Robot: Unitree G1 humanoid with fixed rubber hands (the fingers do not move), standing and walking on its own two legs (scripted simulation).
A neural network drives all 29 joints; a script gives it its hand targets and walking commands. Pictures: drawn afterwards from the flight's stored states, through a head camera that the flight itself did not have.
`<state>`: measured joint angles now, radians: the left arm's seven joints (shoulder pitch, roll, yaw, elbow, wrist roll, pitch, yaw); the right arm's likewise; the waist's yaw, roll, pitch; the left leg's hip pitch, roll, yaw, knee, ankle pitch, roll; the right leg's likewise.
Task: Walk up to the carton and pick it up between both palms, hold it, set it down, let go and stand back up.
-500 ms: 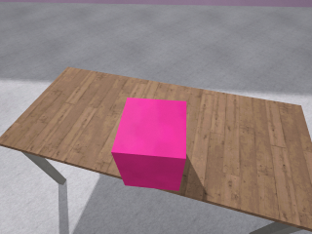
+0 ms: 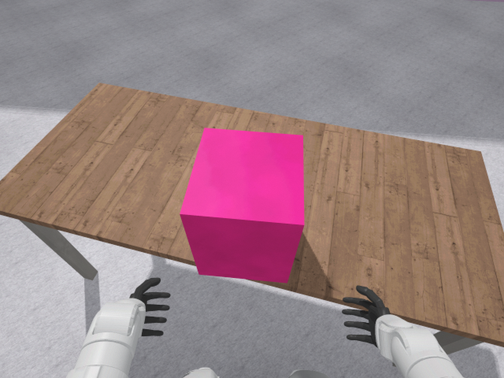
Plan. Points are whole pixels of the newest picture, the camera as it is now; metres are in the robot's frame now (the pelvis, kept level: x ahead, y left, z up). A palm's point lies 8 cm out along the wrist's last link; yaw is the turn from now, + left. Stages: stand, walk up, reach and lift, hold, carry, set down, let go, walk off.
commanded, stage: reach and lift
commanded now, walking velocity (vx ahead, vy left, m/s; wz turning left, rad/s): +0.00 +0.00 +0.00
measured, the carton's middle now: (247, 209) +0.44 +0.03 -0.07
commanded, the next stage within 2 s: none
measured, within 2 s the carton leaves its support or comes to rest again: neither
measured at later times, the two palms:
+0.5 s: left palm (118, 352) +0.17 +0.23 -0.07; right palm out of the picture +0.13 -0.18 -0.07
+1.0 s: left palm (103, 371) +0.14 +0.25 -0.07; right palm (373, 372) +0.14 -0.17 -0.07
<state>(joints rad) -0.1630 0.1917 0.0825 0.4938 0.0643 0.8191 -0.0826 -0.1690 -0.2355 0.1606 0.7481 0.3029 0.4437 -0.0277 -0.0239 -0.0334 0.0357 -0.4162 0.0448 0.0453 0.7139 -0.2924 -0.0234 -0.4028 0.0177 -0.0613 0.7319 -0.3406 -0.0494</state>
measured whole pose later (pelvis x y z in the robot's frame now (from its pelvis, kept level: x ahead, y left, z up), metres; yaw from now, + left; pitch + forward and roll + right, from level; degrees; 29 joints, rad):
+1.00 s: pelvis -0.03 -0.01 +0.01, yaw +1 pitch -3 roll +1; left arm 0.09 0.31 -0.02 0.67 -0.14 0.04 -0.07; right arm 0.17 0.00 0.03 0.63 0.04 -0.08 -0.10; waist 0.01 -0.05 0.06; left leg -0.31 0.04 0.06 0.59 -0.22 -0.02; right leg -0.31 0.01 -0.07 0.63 -0.27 -0.06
